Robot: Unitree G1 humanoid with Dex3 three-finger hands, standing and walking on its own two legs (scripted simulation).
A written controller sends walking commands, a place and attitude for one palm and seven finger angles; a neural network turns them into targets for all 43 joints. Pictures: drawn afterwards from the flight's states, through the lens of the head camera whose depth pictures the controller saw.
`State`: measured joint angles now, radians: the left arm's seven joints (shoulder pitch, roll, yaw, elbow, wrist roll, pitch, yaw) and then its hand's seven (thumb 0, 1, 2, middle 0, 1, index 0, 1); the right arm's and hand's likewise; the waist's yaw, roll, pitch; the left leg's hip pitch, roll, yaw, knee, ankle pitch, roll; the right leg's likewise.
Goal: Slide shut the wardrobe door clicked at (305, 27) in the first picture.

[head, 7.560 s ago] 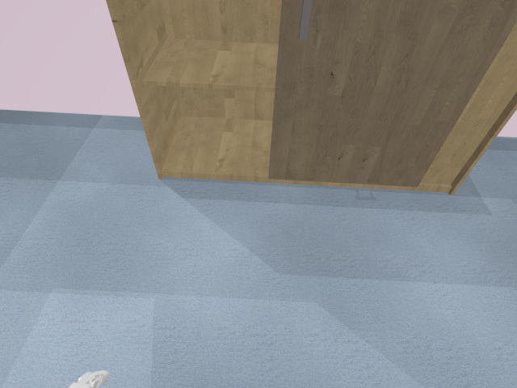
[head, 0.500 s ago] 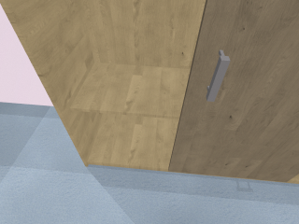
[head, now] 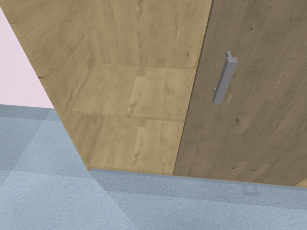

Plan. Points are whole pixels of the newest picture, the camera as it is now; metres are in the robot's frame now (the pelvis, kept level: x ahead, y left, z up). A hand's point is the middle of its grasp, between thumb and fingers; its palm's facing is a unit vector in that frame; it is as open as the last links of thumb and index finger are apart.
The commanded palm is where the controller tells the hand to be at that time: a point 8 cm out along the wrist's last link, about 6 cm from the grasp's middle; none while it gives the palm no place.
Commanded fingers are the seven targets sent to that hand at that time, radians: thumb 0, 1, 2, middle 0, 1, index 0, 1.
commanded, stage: look again from close up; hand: right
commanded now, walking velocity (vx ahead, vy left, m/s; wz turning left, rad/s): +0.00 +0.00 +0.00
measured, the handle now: (222, 78) +0.56 -0.19 +0.11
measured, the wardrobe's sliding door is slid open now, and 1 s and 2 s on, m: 0.58 0.58 0.58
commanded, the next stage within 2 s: shuffle to correct the standing spot in 0.16 s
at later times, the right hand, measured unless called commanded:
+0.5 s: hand out of the picture -0.01 -0.16 -0.19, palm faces +0.12 +0.98 -0.15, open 7.4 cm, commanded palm none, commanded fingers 0.00 -0.90 -0.90 0.20 0.30 0.20 0.30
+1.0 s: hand (232, 229) +0.19 -0.23 -0.18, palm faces +0.09 +0.96 -0.25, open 7.3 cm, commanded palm none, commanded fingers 0.00 -0.90 -0.90 0.20 0.30 0.20 0.30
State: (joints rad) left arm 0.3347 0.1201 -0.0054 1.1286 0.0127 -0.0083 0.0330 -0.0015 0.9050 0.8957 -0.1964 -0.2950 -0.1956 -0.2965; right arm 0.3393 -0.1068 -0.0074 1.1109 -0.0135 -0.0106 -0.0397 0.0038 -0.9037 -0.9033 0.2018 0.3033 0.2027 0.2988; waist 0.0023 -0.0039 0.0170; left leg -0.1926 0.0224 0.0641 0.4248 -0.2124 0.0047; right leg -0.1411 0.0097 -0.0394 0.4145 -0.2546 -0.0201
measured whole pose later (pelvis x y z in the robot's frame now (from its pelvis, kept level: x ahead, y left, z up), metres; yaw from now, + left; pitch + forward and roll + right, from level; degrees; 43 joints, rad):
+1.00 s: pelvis +0.13 -0.04 -0.02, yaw -4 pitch +0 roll +0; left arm 0.39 0.09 0.03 1.14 0.00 0.02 0.05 0.00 0.90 0.90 -0.20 -0.30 -0.20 -0.30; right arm 0.18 -0.18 -0.05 1.02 -0.02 -0.03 -0.05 0.01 -0.92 -0.90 0.20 0.30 0.20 0.30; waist 0.03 -0.01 0.10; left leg -0.34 0.03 0.10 0.58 -0.22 0.04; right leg -0.20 0.05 -0.02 0.85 -0.52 -0.01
